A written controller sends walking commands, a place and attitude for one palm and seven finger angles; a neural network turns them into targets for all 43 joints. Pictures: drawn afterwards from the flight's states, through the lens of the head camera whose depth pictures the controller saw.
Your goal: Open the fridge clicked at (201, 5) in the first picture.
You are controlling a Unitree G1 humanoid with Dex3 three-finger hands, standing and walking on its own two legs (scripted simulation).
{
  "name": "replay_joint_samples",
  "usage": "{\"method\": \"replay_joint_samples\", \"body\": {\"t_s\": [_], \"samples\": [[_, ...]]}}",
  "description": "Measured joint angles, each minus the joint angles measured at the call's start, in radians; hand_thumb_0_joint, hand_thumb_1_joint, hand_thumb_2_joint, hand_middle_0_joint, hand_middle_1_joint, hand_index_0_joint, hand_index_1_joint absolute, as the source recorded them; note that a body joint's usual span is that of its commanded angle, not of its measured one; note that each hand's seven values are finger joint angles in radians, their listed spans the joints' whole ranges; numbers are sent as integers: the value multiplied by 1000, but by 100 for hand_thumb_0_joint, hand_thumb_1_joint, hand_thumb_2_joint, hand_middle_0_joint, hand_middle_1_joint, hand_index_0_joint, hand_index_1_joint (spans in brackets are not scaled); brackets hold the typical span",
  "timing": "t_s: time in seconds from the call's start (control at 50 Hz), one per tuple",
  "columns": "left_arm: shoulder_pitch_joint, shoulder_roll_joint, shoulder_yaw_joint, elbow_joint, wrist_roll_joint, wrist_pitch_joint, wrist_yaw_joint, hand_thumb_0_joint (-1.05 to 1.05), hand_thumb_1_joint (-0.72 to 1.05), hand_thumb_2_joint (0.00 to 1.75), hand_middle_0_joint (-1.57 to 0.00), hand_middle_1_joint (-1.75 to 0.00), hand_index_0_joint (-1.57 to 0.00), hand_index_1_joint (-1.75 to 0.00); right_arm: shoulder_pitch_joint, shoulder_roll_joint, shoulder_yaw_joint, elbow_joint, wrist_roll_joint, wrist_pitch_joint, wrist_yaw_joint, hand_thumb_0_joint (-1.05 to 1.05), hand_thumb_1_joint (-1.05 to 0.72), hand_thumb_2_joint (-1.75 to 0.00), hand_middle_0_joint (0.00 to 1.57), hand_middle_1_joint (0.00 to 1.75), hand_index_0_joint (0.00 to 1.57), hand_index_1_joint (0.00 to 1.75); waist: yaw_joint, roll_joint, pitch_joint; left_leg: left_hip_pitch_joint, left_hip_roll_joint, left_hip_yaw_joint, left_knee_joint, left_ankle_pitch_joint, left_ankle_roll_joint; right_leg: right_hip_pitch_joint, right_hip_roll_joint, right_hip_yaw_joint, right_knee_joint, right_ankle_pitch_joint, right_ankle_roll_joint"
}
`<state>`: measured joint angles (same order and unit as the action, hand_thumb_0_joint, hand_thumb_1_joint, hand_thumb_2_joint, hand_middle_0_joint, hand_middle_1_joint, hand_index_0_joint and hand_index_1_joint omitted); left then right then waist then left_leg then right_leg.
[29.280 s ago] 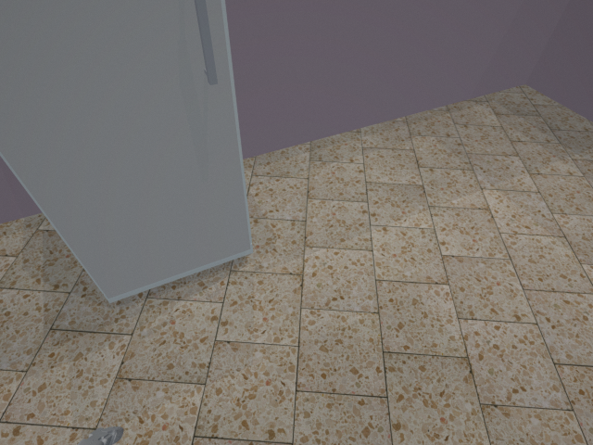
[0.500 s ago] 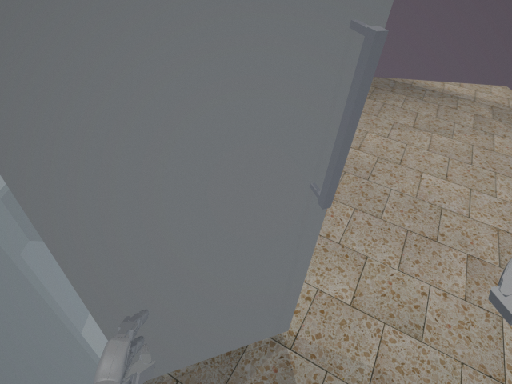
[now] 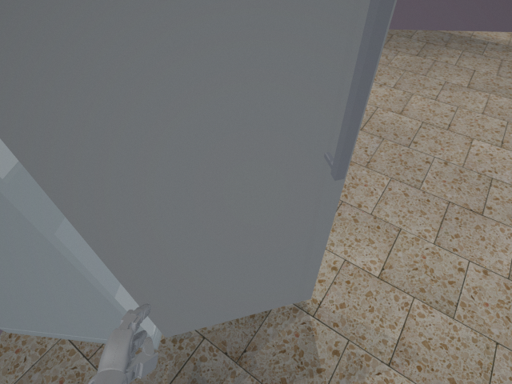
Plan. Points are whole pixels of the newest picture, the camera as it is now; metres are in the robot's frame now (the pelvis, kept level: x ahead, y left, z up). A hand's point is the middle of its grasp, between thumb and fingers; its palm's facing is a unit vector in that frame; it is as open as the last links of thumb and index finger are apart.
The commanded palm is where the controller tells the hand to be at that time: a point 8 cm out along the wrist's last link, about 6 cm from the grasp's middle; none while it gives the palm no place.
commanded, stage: step back with the hand held close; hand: right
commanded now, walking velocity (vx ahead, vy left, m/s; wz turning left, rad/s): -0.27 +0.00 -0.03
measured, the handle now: (350, 92) +0.47 -0.12 +0.22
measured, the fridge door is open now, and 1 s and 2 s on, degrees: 70 70 70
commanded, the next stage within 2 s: stop stepping back and stand still in 1.40 s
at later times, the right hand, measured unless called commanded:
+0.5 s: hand out of the picture +0.14 -0.28 +0.17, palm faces +0.52 +0.73 -0.44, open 7.4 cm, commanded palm +0.07 -0.31 +0.18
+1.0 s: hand out of the picture +0.09 -0.26 +0.18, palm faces +0.46 +0.76 -0.46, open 7.4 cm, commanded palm +0.01 -0.31 +0.18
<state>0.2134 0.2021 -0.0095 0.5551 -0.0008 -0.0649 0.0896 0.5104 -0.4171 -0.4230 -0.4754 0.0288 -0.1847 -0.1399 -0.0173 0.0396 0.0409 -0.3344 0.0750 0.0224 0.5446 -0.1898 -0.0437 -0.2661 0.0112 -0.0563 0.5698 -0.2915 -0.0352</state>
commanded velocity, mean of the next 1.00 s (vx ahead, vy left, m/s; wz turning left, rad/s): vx -0.35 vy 0.00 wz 0.03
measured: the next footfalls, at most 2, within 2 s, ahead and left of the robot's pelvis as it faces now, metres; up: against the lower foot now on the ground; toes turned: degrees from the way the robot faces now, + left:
left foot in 1.24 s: -0.24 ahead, +0.08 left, +0.00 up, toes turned -2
right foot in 1.74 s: -0.21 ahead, -0.14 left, +0.00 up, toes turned -5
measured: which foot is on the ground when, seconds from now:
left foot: down 0.00-0.98, up 1.00-1.00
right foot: down 0.00-1.00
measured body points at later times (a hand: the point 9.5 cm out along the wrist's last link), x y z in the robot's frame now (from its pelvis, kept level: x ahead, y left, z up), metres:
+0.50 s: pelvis -0.05 +0.00 -0.02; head -0.03 -0.02 +0.43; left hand +0.13 +0.23 -0.09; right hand +0.11 -0.32 +0.19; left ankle +0.04 +0.15 -0.73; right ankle +0.01 -0.10 -0.73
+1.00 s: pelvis -0.10 +0.00 -0.02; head -0.07 -0.03 +0.43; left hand +0.09 +0.23 -0.08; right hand +0.06 -0.30 +0.20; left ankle -0.01 +0.15 -0.73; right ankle -0.01 -0.10 -0.73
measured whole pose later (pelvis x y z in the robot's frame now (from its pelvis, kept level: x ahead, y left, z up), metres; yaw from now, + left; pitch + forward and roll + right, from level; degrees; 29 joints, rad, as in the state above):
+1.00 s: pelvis -0.10 +0.00 -0.02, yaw -4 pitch +0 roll +1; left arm 0.19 0.20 0.01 0.59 0.01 -0.10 0.06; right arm 0.48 -0.44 -0.47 -0.58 0.01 -0.33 -0.12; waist 0.01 0.06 0.05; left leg -0.46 0.00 -0.08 0.66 -0.21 -0.05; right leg -0.48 0.01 -0.01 0.67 -0.16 -0.03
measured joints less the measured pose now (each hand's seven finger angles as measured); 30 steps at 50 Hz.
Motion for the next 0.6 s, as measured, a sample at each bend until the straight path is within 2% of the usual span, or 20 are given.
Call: {"method": "replay_joint_samples", "body": {"t_s": [0.14,0.26,0.38,0.46,0.52,0.6], "samples": [[5,-9,-14,-5,0,-22,-8,2,90,89,-20,-30,-20,-30,-36,27,-17,-17,-8,-25,-8,1,-89,-90,21,31,21,30,-14,-5,2,-49,-4,12,52,-4,-2,-73,-8,15,92,-17,-1],[10,-2,-17,12,5,-33,-11,2,90,89,-20,-30,-20,-30,-42,45,-4,-31,-14,-48,-11,1,-89,-90,21,31,21,30,-11,-7,-6,-75,-9,21,46,18,3,-120,-12,25,122,-9,-6],[41,-3,-10,5,-1,-58,-7,2,90,89,-20,-30,-20,-30,-49,4,-36,-30,-25,-77,-8,1,-88,-90,21,31,21,30,14,-2,3,-74,-41,-31,80,-11,9,-146,6,54,139,5,-11],[35,-1,-4,11,-1,-68,-14,2,90,89,-20,-30,-20,-30,-50,0,-69,-25,-23,-94,-1,1,-89,-90,21,31,21,30,0,-8,15,-92,-50,-40,106,-15,-10,-162,-1,51,168,-2,-7],[23,4,0,17,3,-70,-19,2,90,89,-20,-30,-20,-30,-61,16,-62,-30,-24,-101,5,1,-89,-90,21,31,21,30,-8,-8,18,-110,-52,-45,115,-11,-6,-178,-3,46,177,-4,-9],[4,9,4,21,7,-65,-23,2,90,89,-20,-30,-20,-30,-67,27,-46,-44,-26,-112,10,1,-89,-90,21,31,21,30,-5,-2,21,-127,-49,-48,106,6,-5,-196,-2,41,173,2,-11]]}}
